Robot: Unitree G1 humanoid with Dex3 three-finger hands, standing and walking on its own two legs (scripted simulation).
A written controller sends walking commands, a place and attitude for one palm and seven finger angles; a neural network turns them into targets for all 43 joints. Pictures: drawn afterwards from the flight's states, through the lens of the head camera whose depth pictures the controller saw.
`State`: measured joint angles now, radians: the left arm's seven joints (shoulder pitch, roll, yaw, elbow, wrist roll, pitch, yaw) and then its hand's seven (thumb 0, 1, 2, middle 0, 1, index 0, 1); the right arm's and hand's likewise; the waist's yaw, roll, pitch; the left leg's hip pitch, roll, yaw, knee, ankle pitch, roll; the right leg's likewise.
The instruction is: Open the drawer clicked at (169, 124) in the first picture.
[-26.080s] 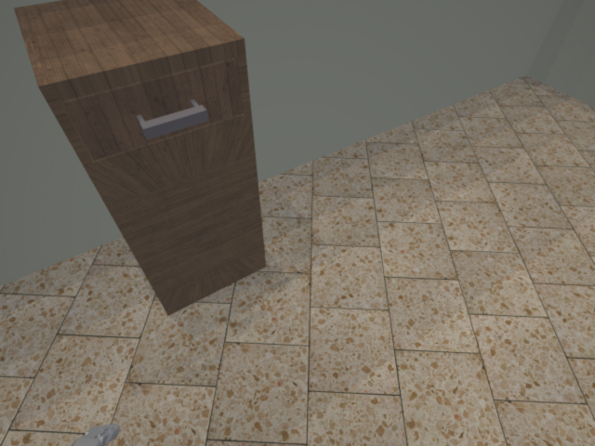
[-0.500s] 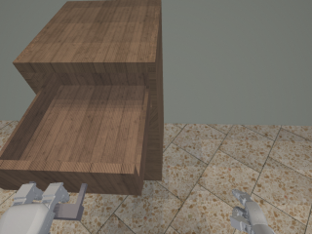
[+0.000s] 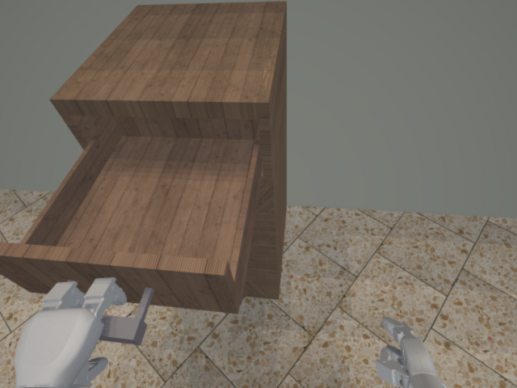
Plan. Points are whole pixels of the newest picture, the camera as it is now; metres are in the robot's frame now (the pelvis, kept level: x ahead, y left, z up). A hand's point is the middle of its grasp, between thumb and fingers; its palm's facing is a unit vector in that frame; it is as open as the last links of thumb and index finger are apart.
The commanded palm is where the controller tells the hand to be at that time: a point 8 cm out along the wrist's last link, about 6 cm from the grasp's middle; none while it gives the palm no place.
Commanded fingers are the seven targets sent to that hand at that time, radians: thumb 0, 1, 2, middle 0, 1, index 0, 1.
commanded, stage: open the thumb to release the handle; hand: left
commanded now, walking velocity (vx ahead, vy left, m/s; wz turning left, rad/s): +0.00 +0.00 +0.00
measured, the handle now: (100, 308) +0.20 +0.26 +0.05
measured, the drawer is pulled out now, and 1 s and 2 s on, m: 0.30 0.30 0.30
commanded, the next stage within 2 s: lift the hand off the handle in 0.10 s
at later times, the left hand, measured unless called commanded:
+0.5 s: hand (85, 346) +0.15 +0.26 +0.04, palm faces +0.02 -0.04 -1.00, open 13.8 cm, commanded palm +0.13 +0.27 +0.09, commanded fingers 0.00 -0.50 0.30 -0.30 -1.20 -0.30 -1.20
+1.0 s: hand (39, 323) +0.16 +0.29 +0.10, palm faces +0.08 -0.05 -1.00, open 13.4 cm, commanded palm +0.13 +0.28 +0.16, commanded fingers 0.00 -0.50 0.30 -0.30 -1.20 -0.30 -1.20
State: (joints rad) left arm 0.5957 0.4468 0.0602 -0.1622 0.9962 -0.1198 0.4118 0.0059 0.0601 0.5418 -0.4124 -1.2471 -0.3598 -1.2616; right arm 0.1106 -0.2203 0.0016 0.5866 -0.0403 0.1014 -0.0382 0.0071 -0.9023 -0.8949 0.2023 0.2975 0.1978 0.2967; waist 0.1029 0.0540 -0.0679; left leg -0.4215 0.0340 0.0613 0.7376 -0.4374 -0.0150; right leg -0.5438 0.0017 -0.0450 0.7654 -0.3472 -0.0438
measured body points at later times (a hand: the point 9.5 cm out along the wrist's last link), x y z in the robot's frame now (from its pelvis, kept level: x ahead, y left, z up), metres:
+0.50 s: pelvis -0.01 +0.00 +0.00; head +0.03 -0.03 +0.45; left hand +0.14 +0.26 +0.09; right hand +0.20 -0.21 -0.11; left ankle -0.04 +0.13 -0.71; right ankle +0.02 -0.09 -0.71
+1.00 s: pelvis -0.01 +0.01 +0.02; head +0.00 -0.02 +0.47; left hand +0.15 +0.29 +0.16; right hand +0.22 -0.19 -0.08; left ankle -0.04 +0.13 -0.71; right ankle +0.02 -0.09 -0.71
